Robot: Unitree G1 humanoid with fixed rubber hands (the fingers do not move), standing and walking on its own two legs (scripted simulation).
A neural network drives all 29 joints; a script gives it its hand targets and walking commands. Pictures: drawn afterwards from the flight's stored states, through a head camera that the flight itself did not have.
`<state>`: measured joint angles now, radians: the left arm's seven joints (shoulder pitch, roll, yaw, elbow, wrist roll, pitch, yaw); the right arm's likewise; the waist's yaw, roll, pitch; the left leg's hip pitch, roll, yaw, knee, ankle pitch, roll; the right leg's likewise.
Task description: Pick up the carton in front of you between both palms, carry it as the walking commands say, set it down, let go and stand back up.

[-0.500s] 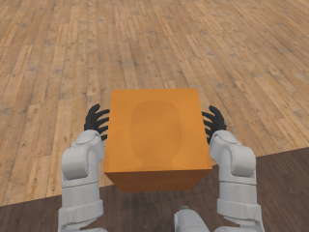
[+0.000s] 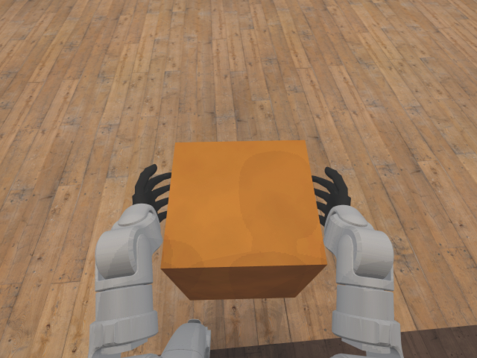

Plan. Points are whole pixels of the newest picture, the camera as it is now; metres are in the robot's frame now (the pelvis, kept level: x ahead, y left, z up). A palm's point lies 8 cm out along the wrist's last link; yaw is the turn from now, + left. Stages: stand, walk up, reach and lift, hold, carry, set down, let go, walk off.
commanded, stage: carry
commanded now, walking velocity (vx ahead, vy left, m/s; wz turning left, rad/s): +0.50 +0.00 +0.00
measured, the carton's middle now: (241, 228) +0.33 +0.02 +0.00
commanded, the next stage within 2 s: none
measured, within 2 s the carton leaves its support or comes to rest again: neither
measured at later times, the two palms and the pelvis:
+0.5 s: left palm (180, 94) +0.64 +0.17 +0.05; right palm (311, 103) +0.61 -0.13 +0.05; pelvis +0.31 +0.04 -0.03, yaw -2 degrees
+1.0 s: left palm (202, 33) +0.89 +0.15 +0.07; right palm (308, 35) +0.91 -0.15 +0.06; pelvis +0.62 -0.02 -0.01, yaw +1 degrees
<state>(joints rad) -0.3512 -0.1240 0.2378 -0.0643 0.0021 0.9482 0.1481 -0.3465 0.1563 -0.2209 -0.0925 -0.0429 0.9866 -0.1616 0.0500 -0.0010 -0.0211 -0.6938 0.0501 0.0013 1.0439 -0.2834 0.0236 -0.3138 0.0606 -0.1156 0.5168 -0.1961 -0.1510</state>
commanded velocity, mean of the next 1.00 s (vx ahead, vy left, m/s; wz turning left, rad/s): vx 0.50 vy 0.00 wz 0.00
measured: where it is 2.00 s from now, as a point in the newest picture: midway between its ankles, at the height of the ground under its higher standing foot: (248, 154)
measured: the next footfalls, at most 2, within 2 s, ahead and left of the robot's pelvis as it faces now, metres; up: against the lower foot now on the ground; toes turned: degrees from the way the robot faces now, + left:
left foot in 0.26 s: +0.35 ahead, +0.09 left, -0.02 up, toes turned +3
right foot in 0.80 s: +0.68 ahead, -0.08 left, -0.02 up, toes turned -7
